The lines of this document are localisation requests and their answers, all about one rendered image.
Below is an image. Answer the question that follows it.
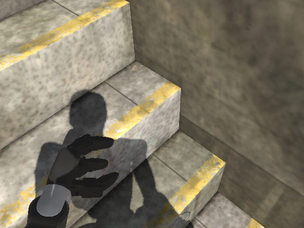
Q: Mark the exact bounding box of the left robot hand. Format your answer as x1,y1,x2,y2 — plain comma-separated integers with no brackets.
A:
47,134,119,199

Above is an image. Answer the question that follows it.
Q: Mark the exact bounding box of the robot left forearm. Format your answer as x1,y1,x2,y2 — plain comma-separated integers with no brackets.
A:
24,184,71,228

